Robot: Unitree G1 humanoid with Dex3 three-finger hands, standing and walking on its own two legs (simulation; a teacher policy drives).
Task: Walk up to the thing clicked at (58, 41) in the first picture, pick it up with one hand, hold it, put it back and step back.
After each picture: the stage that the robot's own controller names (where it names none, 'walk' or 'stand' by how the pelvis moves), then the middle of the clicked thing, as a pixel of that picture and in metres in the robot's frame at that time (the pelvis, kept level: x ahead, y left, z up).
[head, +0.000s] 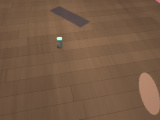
stand; (59, 42) +1.45 +0.23 -0.72
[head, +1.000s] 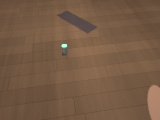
walk; (64, 49) +1.34 +0.25 -0.72
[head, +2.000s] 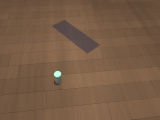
walk; (58, 77) +0.85 +0.23 -0.71
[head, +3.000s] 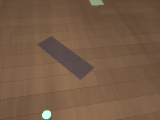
walk; (47, 117) +0.48 +0.20 -0.70
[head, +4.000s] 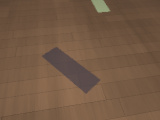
stand; out of the picture +0.36 +0.21 -0.72
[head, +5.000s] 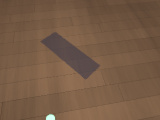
walk; out of the picture +0.39 +0.20 -0.72
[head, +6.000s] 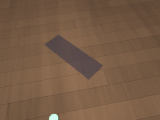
stand; out of the picture +0.41 +0.24 -0.70
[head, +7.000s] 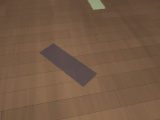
stand; out of the picture +0.43 +0.22 -0.72
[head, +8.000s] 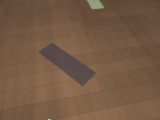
stand; out of the picture +0.43 +0.22 -0.73
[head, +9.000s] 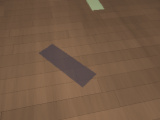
stand; out of the picture +0.43 +0.22 -0.73
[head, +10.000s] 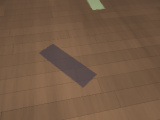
go down; out of the picture +0.42 +0.21 -0.73
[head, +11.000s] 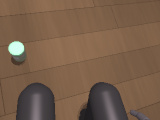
go down; (18, 52) +0.50 +0.24 -0.35
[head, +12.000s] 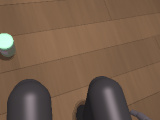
approach; (6, 45) +0.50 +0.26 -0.29
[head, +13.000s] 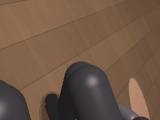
close in; out of the picture +0.47 +0.31 -0.23
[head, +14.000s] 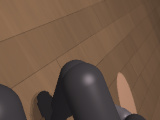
close; out of the picture +0.47 +0.32 -0.23
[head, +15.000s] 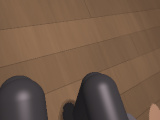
lift; out of the picture +0.42 +0.27 -0.26
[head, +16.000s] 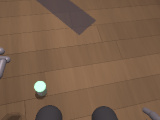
lift; (41, 88) +0.43 +0.20 -0.49
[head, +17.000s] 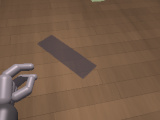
go down; out of the picture +0.40 +0.18 -0.66
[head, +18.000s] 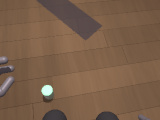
stand; (48, 92) +0.42 +0.19 -0.53
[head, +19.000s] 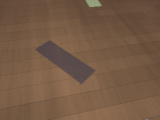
stand; out of the picture +0.38 +0.18 -0.66
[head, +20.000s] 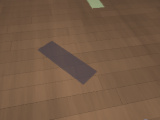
stand; out of the picture +0.38 +0.17 -0.66
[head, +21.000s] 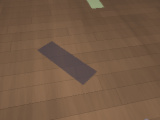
stand; out of the picture +0.38 +0.18 -0.66
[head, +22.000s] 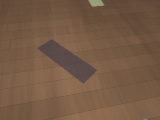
hold; out of the picture +0.38 +0.17 -0.66
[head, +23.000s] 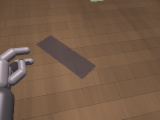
close; out of the picture +0.39 +0.18 -0.67
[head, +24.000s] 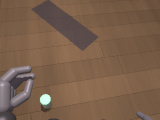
close; (46, 101) +0.41 +0.19 -0.55
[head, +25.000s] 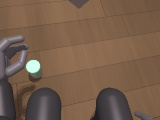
hold; (35, 69) +0.46 +0.21 -0.35
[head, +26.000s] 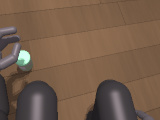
close; (24, 61) +0.45 +0.22 -0.29
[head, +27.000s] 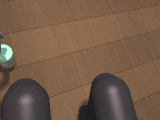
hold; (5, 57) +0.44 +0.24 -0.25
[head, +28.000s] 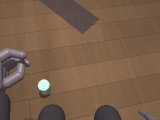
close; (44, 87) +0.44 +0.20 -0.48
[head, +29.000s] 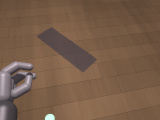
close; out of the picture +0.40 +0.18 -0.66
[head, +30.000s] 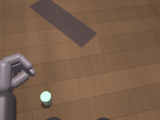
hold; (46, 98) +0.42 +0.19 -0.56
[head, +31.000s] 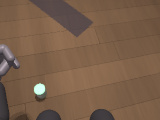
crouch; (40, 91) +0.43 +0.19 -0.51
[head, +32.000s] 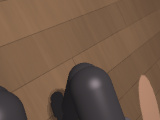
lower; out of the picture +0.44 +0.28 -0.24
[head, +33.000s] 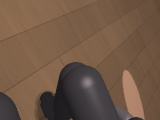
lower; out of the picture +0.43 +0.30 -0.23
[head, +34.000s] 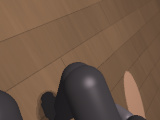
lower; out of the picture +0.43 +0.30 -0.23
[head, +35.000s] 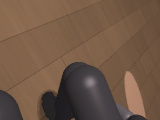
lower; out of the picture +0.43 +0.31 -0.23
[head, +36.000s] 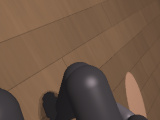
loosen; out of the picture +0.43 +0.30 -0.23
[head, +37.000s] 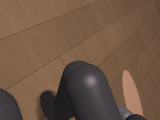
withdraw; out of the picture +0.42 +0.30 -0.23
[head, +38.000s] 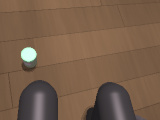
walk; (29, 58) +0.46 +0.22 -0.33
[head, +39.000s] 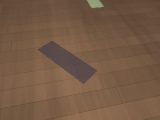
stand; out of the picture +0.39 +0.17 -0.66
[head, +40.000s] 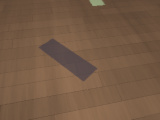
stand; out of the picture +0.41 +0.19 -0.66
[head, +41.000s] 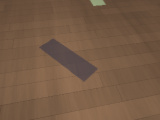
stand; out of the picture +0.40 +0.18 -0.67
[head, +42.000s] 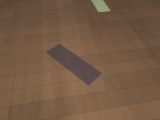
stand; out of the picture +0.42 +0.18 -0.72
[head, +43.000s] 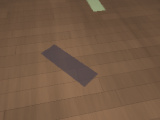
stand; out of the picture +0.39 +0.20 -0.73
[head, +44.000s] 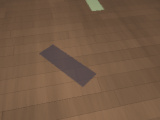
walk; out of the picture +0.38 +0.21 -0.73
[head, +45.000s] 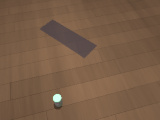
walk; (57, 100) +0.53 +0.20 -0.71
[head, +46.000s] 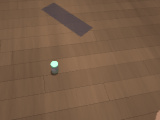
walk; (54, 67) +0.84 +0.18 -0.70
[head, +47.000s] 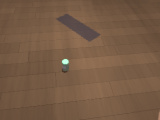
stand; (65, 65) +1.03 +0.16 -0.71
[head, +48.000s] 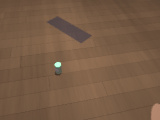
stand; (58, 68) +1.03 +0.20 -0.73
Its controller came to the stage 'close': yes
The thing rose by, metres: 0.04
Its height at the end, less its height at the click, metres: +0.00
